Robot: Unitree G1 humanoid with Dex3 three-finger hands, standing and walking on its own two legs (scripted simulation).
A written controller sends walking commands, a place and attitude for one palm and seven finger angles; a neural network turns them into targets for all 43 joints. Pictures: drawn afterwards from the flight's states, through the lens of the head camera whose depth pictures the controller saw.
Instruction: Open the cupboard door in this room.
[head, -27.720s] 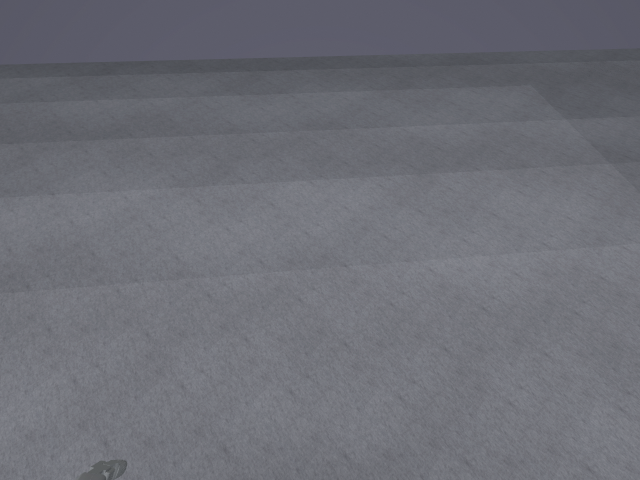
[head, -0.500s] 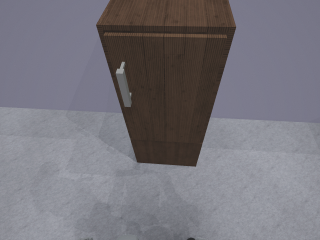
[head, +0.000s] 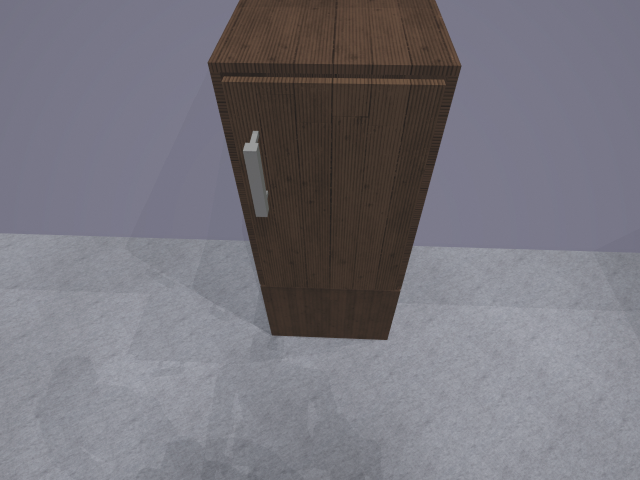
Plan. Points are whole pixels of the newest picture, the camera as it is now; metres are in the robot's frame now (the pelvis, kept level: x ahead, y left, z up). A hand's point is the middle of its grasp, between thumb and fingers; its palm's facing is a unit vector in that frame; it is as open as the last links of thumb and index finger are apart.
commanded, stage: look again from close up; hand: left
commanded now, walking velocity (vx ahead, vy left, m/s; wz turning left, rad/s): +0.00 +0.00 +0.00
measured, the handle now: (258, 175) +0.62 +0.16 +0.00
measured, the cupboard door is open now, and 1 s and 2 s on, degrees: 0 0 0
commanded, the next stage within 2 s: shuffle to correct the standing spot in 0.42 s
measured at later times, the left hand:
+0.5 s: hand out of the picture +0.01 +0.19 -0.17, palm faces +0.02 -0.98 -0.21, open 7.4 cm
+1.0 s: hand out of the picture +0.01 +0.15 -0.18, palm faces +0.09 -0.98 -0.16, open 7.4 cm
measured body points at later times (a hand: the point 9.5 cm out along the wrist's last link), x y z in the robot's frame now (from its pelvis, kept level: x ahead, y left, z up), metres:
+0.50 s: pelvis -0.01 +0.01 +0.00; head +0.00 +0.01 +0.45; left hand +0.01 +0.24 -0.16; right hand -0.01 -0.21 -0.16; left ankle -0.01 +0.13 -0.74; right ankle +0.00 -0.11 -0.74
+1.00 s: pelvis +0.07 -0.01 -0.01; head +0.09 +0.00 +0.44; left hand +0.00 +0.20 -0.17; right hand +0.10 -0.24 -0.16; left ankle +0.06 +0.09 -0.72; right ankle +0.00 -0.11 -0.74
